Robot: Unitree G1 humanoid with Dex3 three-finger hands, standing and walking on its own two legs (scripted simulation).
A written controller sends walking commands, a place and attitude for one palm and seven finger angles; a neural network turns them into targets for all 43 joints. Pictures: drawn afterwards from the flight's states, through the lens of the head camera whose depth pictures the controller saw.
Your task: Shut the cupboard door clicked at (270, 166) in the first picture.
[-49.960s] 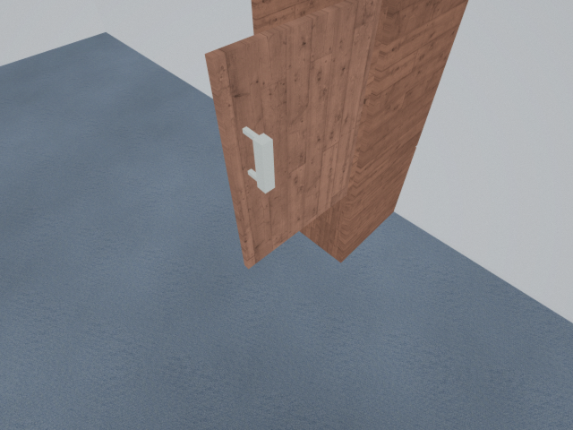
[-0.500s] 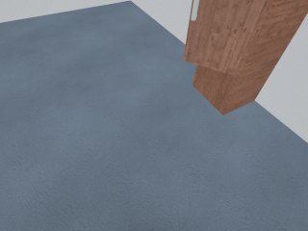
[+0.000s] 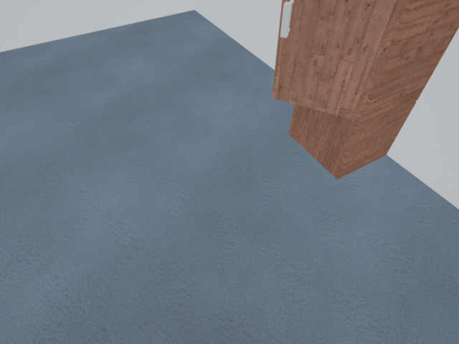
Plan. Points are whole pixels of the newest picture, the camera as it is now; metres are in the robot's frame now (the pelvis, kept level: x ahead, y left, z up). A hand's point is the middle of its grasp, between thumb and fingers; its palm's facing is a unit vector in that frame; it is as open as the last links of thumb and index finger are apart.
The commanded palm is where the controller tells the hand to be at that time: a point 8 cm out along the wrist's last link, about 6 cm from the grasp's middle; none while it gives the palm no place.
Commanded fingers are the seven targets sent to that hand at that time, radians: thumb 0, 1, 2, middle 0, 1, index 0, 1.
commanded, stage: walk to a spot facing it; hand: left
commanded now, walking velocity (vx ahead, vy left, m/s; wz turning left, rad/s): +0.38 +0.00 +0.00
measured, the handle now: (288, 18) +1.23 -0.18 +0.05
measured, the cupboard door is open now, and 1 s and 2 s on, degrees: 33 33 33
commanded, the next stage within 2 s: turn to face it in 0.74 s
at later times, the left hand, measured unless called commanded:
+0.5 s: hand (129, 337) +0.17 +0.23 -0.19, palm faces +0.05 -0.99 -0.16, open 7.4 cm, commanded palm none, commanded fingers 0.00 0.90 0.90 -0.20 -0.30 -0.20 -0.30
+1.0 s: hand (166, 205) +0.49 +0.20 -0.16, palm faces -0.13 -0.97 -0.19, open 7.3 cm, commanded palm none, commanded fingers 0.00 0.90 0.90 -0.20 -0.30 -0.20 -0.30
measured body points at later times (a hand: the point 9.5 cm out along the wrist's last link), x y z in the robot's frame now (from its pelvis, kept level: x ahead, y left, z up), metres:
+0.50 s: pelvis +0.21 +0.06 -0.01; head +0.25 +0.07 +0.44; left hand +0.17 +0.28 -0.17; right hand +0.28 -0.18 -0.15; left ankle +0.26 +0.15 -0.73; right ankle +0.11 -0.08 -0.64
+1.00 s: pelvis +0.43 +0.03 +0.01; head +0.48 +0.02 +0.46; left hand +0.50 +0.26 -0.15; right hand +0.44 -0.21 -0.14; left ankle +0.46 +0.16 -0.68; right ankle +0.41 -0.08 -0.73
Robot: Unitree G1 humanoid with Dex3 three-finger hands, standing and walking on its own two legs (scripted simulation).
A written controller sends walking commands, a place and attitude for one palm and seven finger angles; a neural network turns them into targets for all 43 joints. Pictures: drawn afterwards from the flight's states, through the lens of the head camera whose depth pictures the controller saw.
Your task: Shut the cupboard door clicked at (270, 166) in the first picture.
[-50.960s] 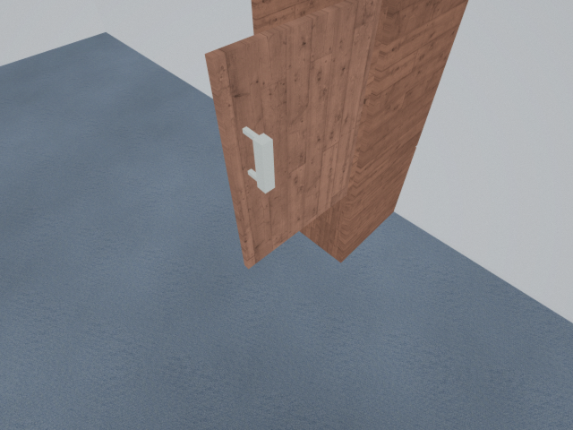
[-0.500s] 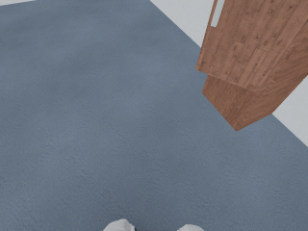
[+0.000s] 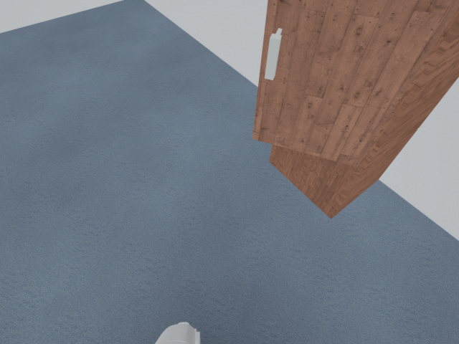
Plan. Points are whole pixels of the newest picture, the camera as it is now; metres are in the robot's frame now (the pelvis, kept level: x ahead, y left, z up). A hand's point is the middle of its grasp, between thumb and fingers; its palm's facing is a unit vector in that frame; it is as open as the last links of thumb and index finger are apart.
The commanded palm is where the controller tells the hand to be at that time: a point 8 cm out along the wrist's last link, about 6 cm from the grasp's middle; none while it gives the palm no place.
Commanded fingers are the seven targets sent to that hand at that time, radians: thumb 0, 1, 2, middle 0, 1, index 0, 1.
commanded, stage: turn to face it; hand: left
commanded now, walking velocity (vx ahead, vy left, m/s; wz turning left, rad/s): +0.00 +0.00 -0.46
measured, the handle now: (274, 54) +0.83 -0.08 +0.04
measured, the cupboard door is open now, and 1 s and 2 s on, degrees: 33 33 33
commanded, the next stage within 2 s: take the last steps up to it in 0.46 s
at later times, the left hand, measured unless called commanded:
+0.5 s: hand (132, 282) +0.25 +0.23 -0.16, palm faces -0.18 -0.95 -0.24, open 7.4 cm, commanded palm none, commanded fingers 0.00 0.90 0.90 -0.20 -0.30 -0.20 -0.30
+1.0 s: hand (156, 258) +0.31 +0.19 -0.17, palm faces -0.32 -0.94 -0.13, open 7.4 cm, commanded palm none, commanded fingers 0.00 0.90 0.90 -0.20 -0.30 -0.20 -0.30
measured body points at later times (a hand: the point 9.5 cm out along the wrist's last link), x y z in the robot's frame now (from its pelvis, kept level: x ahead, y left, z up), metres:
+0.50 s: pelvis +0.10 +0.05 -0.01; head +0.14 +0.04 +0.44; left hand +0.26 +0.28 -0.14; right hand +0.10 -0.21 -0.15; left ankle +0.12 +0.13 -0.74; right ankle +0.07 -0.08 -0.73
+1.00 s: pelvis +0.19 +0.03 +0.00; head +0.23 +0.05 +0.45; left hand +0.33 +0.24 -0.16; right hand +0.07 -0.17 -0.13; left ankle +0.17 +0.15 -0.74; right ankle +0.16 -0.11 -0.67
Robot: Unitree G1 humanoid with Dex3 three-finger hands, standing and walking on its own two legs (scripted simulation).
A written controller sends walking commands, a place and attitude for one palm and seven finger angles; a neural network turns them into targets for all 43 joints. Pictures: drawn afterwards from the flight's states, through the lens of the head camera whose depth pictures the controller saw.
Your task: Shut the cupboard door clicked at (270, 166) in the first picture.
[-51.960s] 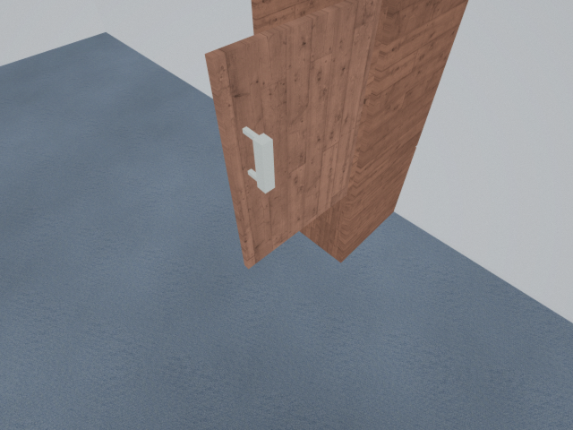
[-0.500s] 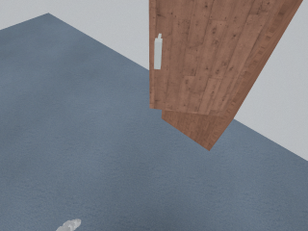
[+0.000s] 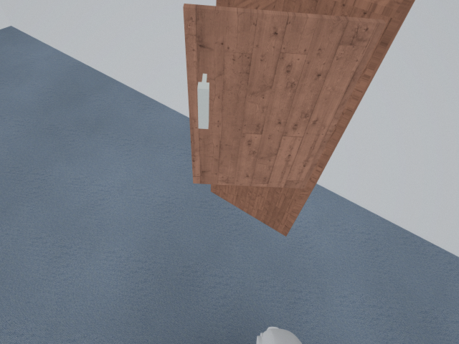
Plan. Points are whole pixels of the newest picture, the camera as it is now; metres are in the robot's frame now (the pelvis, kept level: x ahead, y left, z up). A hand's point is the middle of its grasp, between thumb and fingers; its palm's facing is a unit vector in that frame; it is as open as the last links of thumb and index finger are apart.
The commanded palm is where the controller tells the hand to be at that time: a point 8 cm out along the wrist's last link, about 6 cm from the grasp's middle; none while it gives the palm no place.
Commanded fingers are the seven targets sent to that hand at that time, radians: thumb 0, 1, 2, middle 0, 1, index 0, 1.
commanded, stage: take the last steps up to it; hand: left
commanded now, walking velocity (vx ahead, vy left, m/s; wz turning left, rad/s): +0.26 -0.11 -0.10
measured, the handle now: (204, 101) +0.64 +0.08 +0.04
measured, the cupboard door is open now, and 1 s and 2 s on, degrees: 33 33 33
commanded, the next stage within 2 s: come to a stop and stand still in 0.30 s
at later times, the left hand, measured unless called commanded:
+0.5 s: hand (176, 320) +0.20 +0.11 -0.18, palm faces +0.00 -0.98 -0.19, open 7.2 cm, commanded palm none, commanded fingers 0.00 0.90 0.90 -0.20 -0.30 -0.20 -0.30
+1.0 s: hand (171, 314) +0.20 +0.12 -0.17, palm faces -0.04 -0.95 -0.30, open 7.3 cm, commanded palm none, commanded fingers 0.00 0.90 0.90 -0.20 -0.30 -0.20 -0.30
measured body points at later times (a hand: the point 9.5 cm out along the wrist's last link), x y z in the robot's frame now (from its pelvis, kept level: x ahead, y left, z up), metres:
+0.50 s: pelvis +0.16 -0.07 -0.01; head +0.19 -0.06 +0.44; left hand +0.20 +0.16 -0.17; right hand +0.22 -0.31 -0.16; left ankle +0.20 +0.04 -0.73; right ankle +0.14 -0.16 -0.75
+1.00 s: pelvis +0.17 -0.08 -0.01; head +0.21 -0.10 +0.44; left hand +0.21 +0.17 -0.15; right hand +0.24 -0.33 -0.16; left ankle +0.15 +0.03 -0.71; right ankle +0.14 -0.17 -0.74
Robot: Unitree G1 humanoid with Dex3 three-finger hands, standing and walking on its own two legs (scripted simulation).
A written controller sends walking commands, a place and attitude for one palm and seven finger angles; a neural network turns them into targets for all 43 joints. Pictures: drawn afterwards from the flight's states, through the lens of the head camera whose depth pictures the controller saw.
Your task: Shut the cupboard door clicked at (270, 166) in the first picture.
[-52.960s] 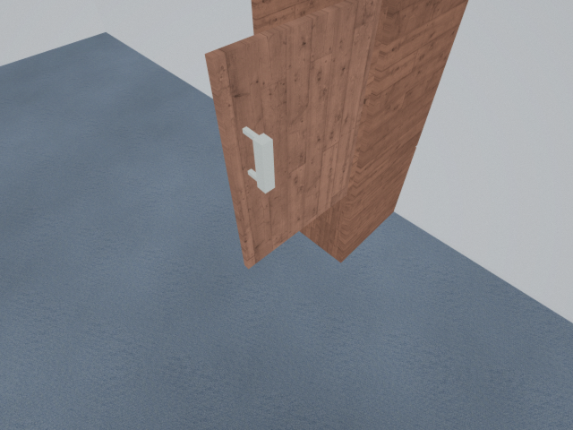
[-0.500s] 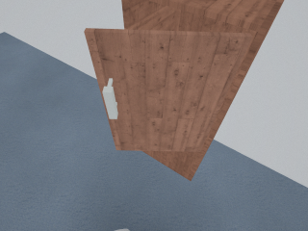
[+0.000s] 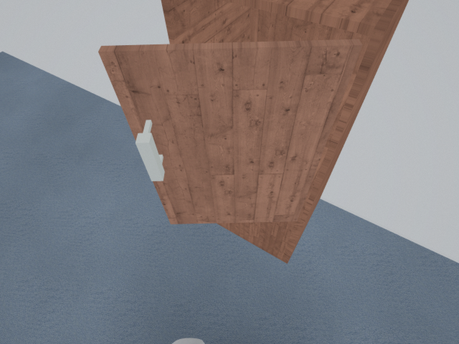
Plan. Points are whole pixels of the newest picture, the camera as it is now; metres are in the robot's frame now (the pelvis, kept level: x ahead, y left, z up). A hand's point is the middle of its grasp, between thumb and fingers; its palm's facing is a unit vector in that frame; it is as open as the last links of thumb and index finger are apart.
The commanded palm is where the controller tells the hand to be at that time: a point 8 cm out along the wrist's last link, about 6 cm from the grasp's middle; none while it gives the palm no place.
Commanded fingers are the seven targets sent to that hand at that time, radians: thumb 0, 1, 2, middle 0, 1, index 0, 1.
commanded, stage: come to a stop and stand still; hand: left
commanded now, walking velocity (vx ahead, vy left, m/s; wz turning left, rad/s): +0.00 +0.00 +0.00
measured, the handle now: (153, 150) +0.46 +0.20 +0.04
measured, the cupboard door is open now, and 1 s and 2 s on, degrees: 33 33 33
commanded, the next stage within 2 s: look again from close up in 1.60 s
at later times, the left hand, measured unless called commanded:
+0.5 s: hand out of the picture -0.03 +0.24 -0.17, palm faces +0.02 -0.97 -0.22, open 7.3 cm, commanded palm none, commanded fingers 0.00 0.90 0.90 -0.20 -0.30 -0.20 -0.30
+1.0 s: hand out of the picture -0.09 +0.23 -0.18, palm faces +0.05 -0.99 -0.14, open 7.3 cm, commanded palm none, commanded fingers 0.00 0.90 0.90 -0.20 -0.30 -0.20 -0.30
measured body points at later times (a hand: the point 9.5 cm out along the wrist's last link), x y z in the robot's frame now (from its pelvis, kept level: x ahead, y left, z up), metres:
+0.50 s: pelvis -0.06 +0.05 -0.01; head -0.06 +0.06 +0.44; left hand -0.03 +0.29 -0.15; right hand -0.03 -0.19 -0.15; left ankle -0.01 +0.10 -0.74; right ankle -0.03 -0.09 -0.74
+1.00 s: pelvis -0.05 +0.07 +0.00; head -0.05 +0.10 +0.45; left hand -0.09 +0.28 -0.17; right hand +0.00 -0.16 -0.14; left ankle -0.01 +0.10 -0.74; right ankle -0.03 -0.08 -0.74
